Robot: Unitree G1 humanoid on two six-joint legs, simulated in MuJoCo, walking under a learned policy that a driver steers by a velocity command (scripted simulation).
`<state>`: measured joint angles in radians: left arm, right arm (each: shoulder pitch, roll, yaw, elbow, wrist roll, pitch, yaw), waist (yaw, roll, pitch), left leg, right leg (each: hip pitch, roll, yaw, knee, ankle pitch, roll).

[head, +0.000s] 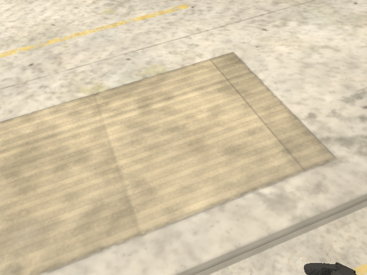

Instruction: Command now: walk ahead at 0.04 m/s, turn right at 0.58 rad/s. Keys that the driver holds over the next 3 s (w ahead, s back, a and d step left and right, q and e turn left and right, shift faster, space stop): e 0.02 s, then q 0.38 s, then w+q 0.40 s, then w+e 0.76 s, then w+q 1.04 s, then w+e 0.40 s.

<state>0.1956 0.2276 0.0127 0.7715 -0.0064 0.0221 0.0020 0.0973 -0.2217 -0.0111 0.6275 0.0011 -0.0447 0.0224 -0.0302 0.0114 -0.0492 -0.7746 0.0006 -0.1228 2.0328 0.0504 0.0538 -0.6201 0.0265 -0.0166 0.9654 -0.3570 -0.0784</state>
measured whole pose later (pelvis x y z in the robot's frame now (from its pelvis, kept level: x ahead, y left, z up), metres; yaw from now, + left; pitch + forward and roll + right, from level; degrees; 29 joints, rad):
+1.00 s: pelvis +0.33 +0.21 +0.28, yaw +17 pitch +3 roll -3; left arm 0.15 0.14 -0.04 0.69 -0.04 -0.07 0.00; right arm 0.48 -0.11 0.04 0.93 -0.01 -0.09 0.03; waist -0.02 -0.04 -0.13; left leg -0.15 -0.04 0.03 0.46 -0.36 0.09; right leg -1.02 -0.03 0.07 1.34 0.15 -0.12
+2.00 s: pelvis +0.94 +0.39 +0.28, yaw +4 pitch +4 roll -1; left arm 0.13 0.23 0.03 0.65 0.02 -0.08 0.01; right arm 0.41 -0.23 -0.04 0.74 0.01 -0.07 0.00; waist -0.06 -0.03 -0.04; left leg -0.29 -0.09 -0.10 0.41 -0.19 0.07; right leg -0.66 -0.05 0.07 0.86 -0.18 0.01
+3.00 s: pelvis +1.41 +0.59 +0.28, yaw +23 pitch +2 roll +1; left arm 0.19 0.27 0.07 0.79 -0.02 -0.04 0.00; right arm 0.34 -0.23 -0.07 0.77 -0.02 -0.10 0.00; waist -0.03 -0.04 -0.01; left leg -0.07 -0.05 0.14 0.27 -0.23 0.06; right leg -0.76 -0.09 0.11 0.95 0.01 0.00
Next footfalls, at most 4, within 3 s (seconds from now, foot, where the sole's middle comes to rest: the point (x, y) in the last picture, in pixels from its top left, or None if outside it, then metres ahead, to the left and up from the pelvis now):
0.66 left None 0.28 0.25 -0.50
1.28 right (134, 206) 0.70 0.23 -0.50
1.72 left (76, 152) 0.98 0.48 -0.50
2.18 right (128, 112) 1.20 0.29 -0.50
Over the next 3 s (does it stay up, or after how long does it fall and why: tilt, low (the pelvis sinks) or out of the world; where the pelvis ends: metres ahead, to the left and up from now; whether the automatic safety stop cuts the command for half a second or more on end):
stays up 1.41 0.59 0.28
